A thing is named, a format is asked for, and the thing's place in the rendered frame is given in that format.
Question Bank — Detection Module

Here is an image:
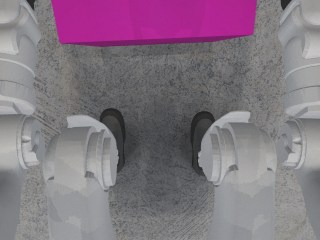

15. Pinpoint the carton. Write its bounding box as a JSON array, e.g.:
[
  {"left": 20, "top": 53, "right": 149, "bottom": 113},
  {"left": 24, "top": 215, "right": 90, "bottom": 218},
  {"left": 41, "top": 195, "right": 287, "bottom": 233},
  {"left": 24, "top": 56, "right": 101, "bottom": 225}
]
[{"left": 51, "top": 0, "right": 257, "bottom": 47}]

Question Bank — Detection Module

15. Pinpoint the robot left hand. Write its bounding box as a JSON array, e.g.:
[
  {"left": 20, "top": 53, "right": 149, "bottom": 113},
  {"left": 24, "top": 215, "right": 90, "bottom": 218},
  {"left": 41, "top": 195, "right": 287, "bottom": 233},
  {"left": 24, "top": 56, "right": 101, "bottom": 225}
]
[{"left": 26, "top": 0, "right": 36, "bottom": 10}]

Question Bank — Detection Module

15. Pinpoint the robot right upper arm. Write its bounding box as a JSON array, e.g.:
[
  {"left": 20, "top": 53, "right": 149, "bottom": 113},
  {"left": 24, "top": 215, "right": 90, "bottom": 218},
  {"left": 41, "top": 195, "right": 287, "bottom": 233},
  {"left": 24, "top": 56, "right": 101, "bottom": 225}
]
[{"left": 275, "top": 118, "right": 320, "bottom": 240}]

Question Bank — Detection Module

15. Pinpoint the robot right forearm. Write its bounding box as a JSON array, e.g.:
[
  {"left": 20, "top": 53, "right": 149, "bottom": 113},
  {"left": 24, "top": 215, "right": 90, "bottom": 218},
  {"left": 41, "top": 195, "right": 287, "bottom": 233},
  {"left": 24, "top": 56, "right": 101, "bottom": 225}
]
[{"left": 277, "top": 0, "right": 320, "bottom": 119}]

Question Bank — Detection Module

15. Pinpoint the left robot shin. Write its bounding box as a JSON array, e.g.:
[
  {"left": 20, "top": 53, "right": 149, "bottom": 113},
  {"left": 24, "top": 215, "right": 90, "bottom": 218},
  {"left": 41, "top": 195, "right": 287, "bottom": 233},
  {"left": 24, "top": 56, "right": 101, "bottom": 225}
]
[{"left": 42, "top": 115, "right": 119, "bottom": 183}]

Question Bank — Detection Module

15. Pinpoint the robot left forearm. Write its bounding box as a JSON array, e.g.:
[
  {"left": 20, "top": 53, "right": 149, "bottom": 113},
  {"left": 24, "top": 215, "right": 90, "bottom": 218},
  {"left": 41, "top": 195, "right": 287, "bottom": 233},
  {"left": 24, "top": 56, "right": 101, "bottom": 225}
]
[{"left": 0, "top": 0, "right": 42, "bottom": 115}]

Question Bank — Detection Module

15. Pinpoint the robot left upper arm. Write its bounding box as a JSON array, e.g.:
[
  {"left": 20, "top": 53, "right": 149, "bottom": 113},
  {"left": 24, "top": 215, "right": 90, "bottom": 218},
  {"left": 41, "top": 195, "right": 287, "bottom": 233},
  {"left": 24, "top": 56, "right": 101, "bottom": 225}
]
[{"left": 0, "top": 114, "right": 45, "bottom": 240}]

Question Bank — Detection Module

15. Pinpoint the robot right hand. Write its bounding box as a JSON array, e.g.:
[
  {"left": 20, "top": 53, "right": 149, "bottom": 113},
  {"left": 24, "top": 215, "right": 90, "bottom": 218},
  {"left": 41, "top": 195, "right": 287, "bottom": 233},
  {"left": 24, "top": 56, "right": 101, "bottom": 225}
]
[{"left": 280, "top": 0, "right": 292, "bottom": 10}]

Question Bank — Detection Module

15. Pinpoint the robot shin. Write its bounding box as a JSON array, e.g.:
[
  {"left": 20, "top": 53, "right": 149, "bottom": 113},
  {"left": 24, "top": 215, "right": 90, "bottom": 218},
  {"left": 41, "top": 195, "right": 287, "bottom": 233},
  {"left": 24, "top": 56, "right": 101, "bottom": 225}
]
[
  {"left": 42, "top": 115, "right": 119, "bottom": 183},
  {"left": 198, "top": 110, "right": 277, "bottom": 176}
]

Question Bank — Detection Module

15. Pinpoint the right robot shin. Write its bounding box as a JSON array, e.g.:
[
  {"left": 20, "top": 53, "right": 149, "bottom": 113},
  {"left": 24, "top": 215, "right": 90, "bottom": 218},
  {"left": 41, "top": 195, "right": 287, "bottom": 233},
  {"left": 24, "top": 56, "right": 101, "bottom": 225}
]
[{"left": 198, "top": 110, "right": 277, "bottom": 176}]

